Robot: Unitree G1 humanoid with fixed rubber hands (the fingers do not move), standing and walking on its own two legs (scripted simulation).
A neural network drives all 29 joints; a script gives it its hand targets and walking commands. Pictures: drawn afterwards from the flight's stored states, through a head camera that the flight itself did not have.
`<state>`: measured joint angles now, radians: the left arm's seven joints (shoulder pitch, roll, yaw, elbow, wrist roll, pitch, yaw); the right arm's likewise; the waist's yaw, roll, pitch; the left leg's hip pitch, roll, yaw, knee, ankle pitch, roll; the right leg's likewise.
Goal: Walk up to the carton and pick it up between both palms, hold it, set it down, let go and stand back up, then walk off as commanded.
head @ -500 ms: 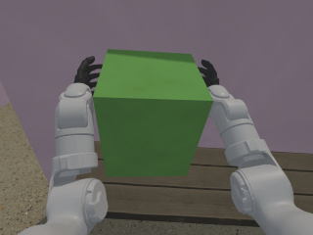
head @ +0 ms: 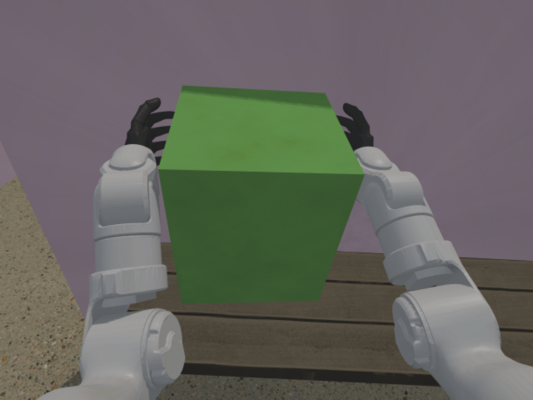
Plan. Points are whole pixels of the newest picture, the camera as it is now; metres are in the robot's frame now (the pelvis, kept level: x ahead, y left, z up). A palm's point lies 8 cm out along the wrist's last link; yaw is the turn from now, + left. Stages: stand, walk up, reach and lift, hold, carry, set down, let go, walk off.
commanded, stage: hold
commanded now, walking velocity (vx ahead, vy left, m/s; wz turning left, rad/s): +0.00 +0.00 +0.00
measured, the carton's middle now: (253, 198) +0.36 +0.00 +0.20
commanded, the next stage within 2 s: none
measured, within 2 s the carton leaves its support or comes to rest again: neither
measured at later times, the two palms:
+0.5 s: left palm (140, 153) +0.36 +0.15 +0.27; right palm (358, 154) +0.37 -0.15 +0.27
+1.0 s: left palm (140, 152) +0.36 +0.15 +0.27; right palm (357, 154) +0.37 -0.15 +0.27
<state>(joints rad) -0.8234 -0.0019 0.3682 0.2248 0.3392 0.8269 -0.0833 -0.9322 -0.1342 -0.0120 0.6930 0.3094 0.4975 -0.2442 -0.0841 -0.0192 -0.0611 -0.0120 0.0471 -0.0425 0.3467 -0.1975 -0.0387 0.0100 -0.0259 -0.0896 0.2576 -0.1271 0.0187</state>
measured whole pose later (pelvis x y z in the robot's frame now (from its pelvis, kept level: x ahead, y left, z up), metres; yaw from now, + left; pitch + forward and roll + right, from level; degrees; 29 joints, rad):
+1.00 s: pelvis +0.00 +0.00 +0.00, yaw +0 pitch -8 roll -1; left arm -0.85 0.01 0.38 0.27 0.33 0.82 -0.09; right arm -0.95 -0.13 -0.03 0.71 0.30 0.50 -0.25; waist -0.08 -0.02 -0.07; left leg -0.03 0.05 -0.04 0.35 -0.19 -0.04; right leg -0.01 -0.03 -0.09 0.27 -0.13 0.02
